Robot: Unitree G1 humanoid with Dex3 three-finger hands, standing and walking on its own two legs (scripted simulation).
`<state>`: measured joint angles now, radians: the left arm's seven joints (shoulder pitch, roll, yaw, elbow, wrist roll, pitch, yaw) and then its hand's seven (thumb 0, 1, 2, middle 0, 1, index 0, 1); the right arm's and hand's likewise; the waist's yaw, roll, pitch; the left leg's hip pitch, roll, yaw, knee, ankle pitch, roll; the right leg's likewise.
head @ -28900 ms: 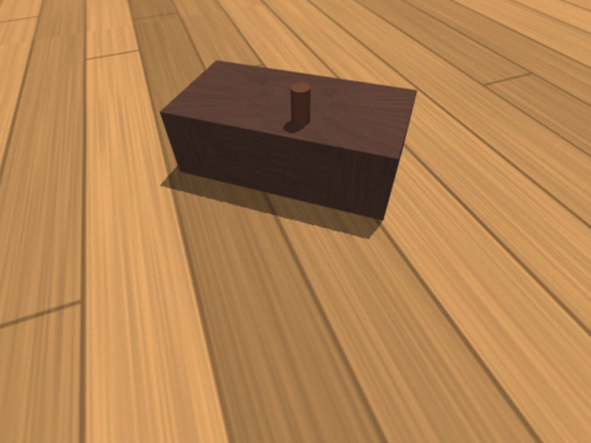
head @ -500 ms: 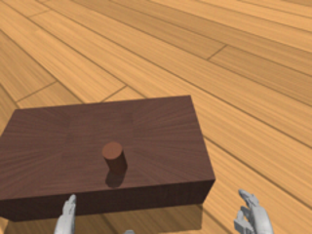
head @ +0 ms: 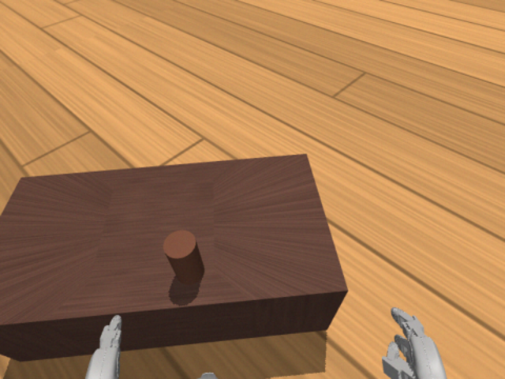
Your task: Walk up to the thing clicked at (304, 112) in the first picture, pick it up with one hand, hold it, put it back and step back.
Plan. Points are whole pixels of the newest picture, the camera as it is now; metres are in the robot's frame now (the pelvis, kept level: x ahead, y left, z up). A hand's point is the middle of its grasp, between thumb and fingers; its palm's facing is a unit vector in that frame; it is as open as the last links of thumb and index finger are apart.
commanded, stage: home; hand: left
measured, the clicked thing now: (185, 258) +0.48 +0.19 -0.28
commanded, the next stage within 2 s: stand in 0.38 s
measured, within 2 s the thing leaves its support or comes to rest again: neither
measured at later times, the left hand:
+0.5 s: hand out of the picture +0.16 +0.19 -0.05, palm faces +0.09 -0.95 -0.30, open 17.7 cm
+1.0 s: hand out of the picture +0.05 +0.27 -0.12, palm faces +0.00 -0.93 -0.36, open 8.5 cm
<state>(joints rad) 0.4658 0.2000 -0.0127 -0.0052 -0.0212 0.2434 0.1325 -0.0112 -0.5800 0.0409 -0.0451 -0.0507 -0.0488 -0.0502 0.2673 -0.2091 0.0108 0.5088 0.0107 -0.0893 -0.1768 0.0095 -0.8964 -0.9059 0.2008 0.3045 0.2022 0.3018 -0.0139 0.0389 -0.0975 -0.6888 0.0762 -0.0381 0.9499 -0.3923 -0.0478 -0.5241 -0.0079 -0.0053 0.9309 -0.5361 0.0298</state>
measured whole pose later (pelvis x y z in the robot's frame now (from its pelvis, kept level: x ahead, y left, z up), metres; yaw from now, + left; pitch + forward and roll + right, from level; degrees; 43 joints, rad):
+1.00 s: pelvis +0.00 +0.02 +0.03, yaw +1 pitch -2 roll -1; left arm 0.28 0.34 0.02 0.90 0.03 0.00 0.03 0.00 0.69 0.86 -0.20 -0.29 -0.20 -0.30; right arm 0.20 -0.32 -0.04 0.96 -0.03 0.01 0.01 0.01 -0.90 -0.90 0.20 0.30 0.20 0.30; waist 0.01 0.00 0.05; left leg -0.38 0.04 -0.01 0.70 -0.29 -0.01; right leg -0.21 -0.05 0.01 0.67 -0.42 0.05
